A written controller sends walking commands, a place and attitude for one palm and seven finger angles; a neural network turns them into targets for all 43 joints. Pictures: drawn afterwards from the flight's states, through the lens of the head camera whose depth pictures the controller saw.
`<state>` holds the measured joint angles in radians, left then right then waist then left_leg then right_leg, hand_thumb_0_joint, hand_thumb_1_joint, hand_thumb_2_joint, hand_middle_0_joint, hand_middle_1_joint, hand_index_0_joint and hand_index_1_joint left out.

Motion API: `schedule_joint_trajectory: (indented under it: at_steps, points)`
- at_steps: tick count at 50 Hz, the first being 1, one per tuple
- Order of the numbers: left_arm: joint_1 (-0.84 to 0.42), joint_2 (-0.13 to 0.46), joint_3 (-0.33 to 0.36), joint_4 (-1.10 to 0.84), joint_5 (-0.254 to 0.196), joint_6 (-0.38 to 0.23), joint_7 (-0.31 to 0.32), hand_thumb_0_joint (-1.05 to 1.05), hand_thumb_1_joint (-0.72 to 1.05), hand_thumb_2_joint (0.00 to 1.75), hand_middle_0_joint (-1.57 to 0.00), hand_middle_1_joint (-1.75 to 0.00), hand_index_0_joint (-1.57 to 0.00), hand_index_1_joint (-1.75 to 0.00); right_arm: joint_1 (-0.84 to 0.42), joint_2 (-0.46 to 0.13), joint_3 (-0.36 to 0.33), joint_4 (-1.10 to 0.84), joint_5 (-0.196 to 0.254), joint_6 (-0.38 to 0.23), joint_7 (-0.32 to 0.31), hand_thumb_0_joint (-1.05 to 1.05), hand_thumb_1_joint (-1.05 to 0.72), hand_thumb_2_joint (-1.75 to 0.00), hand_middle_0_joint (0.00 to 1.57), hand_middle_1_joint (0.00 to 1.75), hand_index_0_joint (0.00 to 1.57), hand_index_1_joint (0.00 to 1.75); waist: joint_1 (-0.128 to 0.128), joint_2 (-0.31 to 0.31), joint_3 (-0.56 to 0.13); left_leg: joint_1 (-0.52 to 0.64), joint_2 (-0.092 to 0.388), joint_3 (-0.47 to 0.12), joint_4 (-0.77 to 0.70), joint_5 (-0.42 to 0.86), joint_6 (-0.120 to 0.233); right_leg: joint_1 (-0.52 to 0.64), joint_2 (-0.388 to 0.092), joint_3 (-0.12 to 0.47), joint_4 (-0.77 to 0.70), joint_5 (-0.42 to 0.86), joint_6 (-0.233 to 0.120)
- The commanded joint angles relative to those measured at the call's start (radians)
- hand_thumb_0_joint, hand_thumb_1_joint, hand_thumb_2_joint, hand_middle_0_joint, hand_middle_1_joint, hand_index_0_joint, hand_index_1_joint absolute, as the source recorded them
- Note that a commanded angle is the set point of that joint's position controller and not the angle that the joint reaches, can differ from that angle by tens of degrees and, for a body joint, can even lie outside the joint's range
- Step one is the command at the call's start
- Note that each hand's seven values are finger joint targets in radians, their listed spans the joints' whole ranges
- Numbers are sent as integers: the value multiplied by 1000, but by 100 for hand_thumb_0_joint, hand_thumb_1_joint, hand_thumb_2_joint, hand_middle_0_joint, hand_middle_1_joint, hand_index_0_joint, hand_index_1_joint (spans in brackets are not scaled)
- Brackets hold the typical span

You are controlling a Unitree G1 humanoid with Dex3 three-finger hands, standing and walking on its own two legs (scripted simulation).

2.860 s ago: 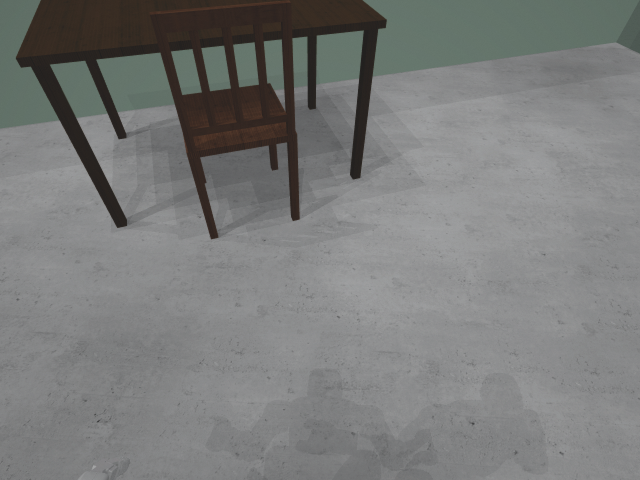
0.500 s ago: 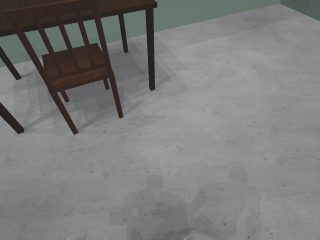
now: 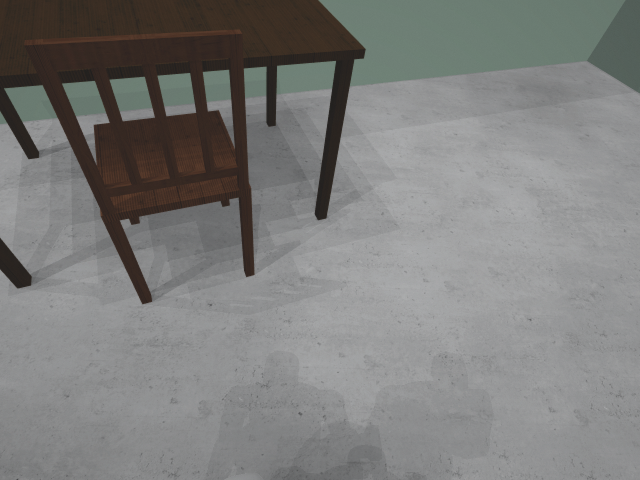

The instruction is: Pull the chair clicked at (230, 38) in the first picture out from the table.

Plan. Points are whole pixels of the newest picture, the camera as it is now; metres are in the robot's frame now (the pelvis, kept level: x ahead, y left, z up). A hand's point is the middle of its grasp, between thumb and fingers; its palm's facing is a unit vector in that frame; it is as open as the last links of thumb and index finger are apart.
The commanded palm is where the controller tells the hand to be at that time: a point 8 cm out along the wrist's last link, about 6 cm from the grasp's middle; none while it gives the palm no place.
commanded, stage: walk to a spot facing it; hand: left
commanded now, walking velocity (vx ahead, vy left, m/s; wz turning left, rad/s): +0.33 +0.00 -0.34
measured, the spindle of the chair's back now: (162, 125) +0.81 +0.42 -0.08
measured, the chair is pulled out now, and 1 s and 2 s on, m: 0.00 0.00 0.00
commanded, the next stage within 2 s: turn to face it in 0.30 s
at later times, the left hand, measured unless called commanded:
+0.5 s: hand (239, 369) +0.31 +0.14 -0.17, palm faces -0.22 -0.96 -0.15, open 7.4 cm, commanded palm none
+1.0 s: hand (193, 348) +0.34 +0.23 -0.19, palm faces +0.10 -0.97 -0.20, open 7.4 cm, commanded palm none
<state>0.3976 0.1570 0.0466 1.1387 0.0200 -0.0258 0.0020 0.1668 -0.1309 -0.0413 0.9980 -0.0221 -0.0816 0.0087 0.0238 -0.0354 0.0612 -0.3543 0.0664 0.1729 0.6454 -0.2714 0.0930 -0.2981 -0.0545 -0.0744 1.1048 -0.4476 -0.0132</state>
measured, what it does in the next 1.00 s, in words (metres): walks ahead: right foot, then left foot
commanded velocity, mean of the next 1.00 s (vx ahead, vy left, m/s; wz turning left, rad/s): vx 0.06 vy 0.00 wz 0.17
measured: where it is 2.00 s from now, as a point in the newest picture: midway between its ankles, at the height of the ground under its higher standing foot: (302, 472)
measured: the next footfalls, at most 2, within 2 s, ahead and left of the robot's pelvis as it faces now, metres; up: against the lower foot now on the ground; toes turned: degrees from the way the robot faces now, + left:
right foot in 0.54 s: +0.29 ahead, -0.12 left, +0.00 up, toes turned -19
left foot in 0.94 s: +0.34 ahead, +0.13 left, +0.00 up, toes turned +11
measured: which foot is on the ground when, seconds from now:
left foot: down 0.00-0.54, up 0.56-0.92, down 0.94-1.00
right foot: up 0.00-0.52, down 0.54-0.94, up 0.96-1.00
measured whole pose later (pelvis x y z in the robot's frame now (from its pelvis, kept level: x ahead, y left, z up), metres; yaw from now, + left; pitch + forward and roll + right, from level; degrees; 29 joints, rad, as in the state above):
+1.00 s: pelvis +0.26 +0.03 -0.01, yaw +3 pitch +0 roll -1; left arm 0.16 0.23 0.08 0.95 0.02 0.05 0.03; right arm 0.19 -0.21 -0.07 0.94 -0.03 0.01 0.01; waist -0.02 -0.05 0.07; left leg -0.40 0.06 0.12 0.74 -0.34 0.04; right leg -0.38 -0.15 -0.20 0.95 -0.56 0.05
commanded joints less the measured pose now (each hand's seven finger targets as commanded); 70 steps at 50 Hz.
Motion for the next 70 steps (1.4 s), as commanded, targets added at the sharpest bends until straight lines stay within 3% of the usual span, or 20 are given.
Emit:
schedule_joint_trajectory:
  at_steps: [1, 9, 19, 23, 25, 26, 27, 29, 32, 35, 42, 45, 46, 47, 48, 54, 62, 68, 69, 70]
  points:
    - [-33, 34, 21, -83, 11, -18, -13, 0, 90, 90, -20, -30, -20, -30, 189, -122, -24, 32, 0, -7, -32, 0, -90, -90, 20, 30, 20, 30, -36, 74, 0, 209, 274, -285, -443, 103, 8, -303, -76, 82, 180, 177, 7]
    - [-19, 25, 41, -86, 14, 43, -12, 0, 90, 90, -20, -30, -20, -30, 249, -85, -7, 68, 14, -17, -45, 0, -90, -90, 20, 30, 20, 30, 5, 147, 35, 246, 210, -19, -450, 447, -110, -397, -44, 63, 115, 348, 32]
    - [-283, 18, 30, -199, 5, 43, -24, 0, 90, 90, -20, -30, -20, -30, 371, -101, -8, 111, -4, 11, -59, 0, -90, -90, 20, 30, 20, 30, -65, 134, 85, 439, 259, 76, -325, 851, -13, -396, -4, -87, -260, 244, 13]
    - [-194, 14, 13, -179, 14, 16, -1, 0, 90, 90, -20, -30, -20, -30, 387, -107, -7, 135, -1, 20, -58, 0, -90, -90, 20, 30, 20, 30, -31, 176, -15, 447, 252, 66, -143, 1123, 3, -148, 73, -115, -435, 222, -31]
    - [-27, 51, 17, -119, 15, -10, 10, 0, 90, 90, -20, -30, -20, -30, 342, -112, -7, 130, 14, 21, -53, 0, -90, -90, 20, 30, 20, 30, 49, 154, -126, 358, 202, 62, 45, 964, -31, 138, 53, -100, -609, 422, -38]
    - [60, 124, 30, -86, 17, -28, 24, 0, 90, 90, -20, -30, -20, -30, 353, -70, -3, 124, 28, 22, -46, 0, -90, -90, 20, 30, 20, 30, 76, 40, -221, 142, 133, 68, 268, 603, -72, 400, -130, 71, -584, 856, -98]
    - [109, 190, 41, -71, 2, -38, 31, 0, 90, 90, -20, -30, -20, -30, 369, -20, 3, 101, 40, 25, -45, 0, -90, -90, 20, 30, 20, 30, 64, -84, -316, -63, -9, 5, 546, -300, -111, 556, -409, 353, -563, 1393, -248]
    - [-29, 166, 21, -110, -6, -23, 40, 0, 90, 90, -20, -30, -20, -30, 291, 0, 2, 82, 36, 55, -48, 0, -90, -90, 20, 30, 20, 30, 32, -38, -175, -70, 20, -169, 640, -314, -97, 298, -395, 222, -681, 1117, -271]
    - [-162, 108, 12, -146, -7, -11, 47, 0, 90, 90, -20, -30, -20, -30, 257, -12, -9, 78, 15, 95, -37, 0, -90, -90, 20, 30, 20, 30, -27, -31, -29, -94, 54, -171, 637, -206, -118, 60, -332, 92, -777, 826, -174]
    - [-216, 106, 22, -181, 2, -6, 47, 0, 90, 90, -20, -30, -20, -30, 276, -1, -13, 63, 9, 119, -25, 0, -90, -90, 20, 30, 20, 30, -71, -34, -45, -54, 56, -134, 493, -166, -141, -15, -297, -39, -783, 655, -131]
    - [-214, 171, 53, -214, 11, 27, 35, 0, 90, 90, -20, -30, -20, -30, 103, -57, -28, -49, 3, 113, 2, 0, -90, -90, 20, 30, 20, 30, -20, -156, -21, -55, 42, -51, 187, -129, -143, 38, -311, -99, -700, 434, -97]
    - [-222, 193, 61, -239, 0, 40, 26, 0, 90, 90, -20, -30, -20, -30, 139, -120, -42, -68, -4, 106, 5, 0, -90, -90, 20, 30, 20, 30, -56, -44, -54, 78, 13, -25, -19, 33, -136, 20, -283, -154, -530, 368, -36]
    - [-217, 167, 60, -256, -7, 47, 23, 0, 90, 90, -20, -30, -20, -30, 189, -185, -57, -65, -7, 98, 6, 0, -90, -90, 20, 30, 20, 30, -80, 141, -86, 154, 91, -181, -158, 198, -94, -57, -218, -178, -363, 228, 15]
    - [-231, 101, 45, -304, -13, 53, 17, 0, 90, 90, -20, -30, -20, -30, 248, -300, -81, -77, -11, 89, 1, 0, -90, -90, 20, 30, 20, 30, -107, 454, -79, 219, 335, -547, -303, 484, 34, -276, -80, -179, -103, -225, 101]
    - [-297, 122, 39, -336, -4, 55, 21, 0, 90, 90, -20, -30, -20, -30, 275, -335, -81, -65, -10, 90, -7, 0, -90, -90, 20, 30, 20, 30, -129, 350, -111, 210, 409, -636, -332, 514, 122, -292, -56, -30, 58, -261, 86]
    - [-226, 146, 54, -278, -5, 56, 7, 0, 90, 90, -20, -30, -20, -30, 54, -264, -56, -137, -2, 76, -28, 0, -90, -90, 20, 30, 20, 30, -39, 177, -150, 200, 180, -369, -303, 355, 48, -263, -53, 61, 67, 63, 98]
    - [-269, 147, 43, -310, -12, 58, 18, 0, 90, 90, -20, -30, -20, -30, 96, -289, -71, -124, -4, 99, -19, 0, -90, -90, 20, 30, 20, 30, -77, 170, -140, 251, 170, -487, -312, 308, 93, -195, -7, 69, -212, -5, 99]
    - [-128, 159, 42, -285, -18, 46, 27, 0, 90, 90, -20, -30, -20, -30, 9, -274, -73, -151, 1, 117, -10, 0, -90, -90, 20, 30, 20, 30, -12, 178, -145, 57, 89, -491, -239, 224, 34, 116, 42, 41, -591, 161, 68]
    - [-85, 185, 50, -279, -13, 38, 31, 0, 90, 90, -20, -30, -20, -30, -2, -245, -72, -158, 8, 119, -6, 0, -90, -90, 20, 30, 20, 30, 11, 97, -149, -40, 34, -445, -167, 102, -16, 230, -12, 79, -739, 212, 52]
    - [-83, 278, 65, -287, 6, 28, 38, 0, 90, 90, -20, -30, -20, -30, 15, -172, -62, -172, 17, 122, -2, 0, -90, -90, 20, 30, 20, 30, 12, -183, -118, -240, -104, -297, 61, -133, -99, 308, -263, 361, -877, 104, -34]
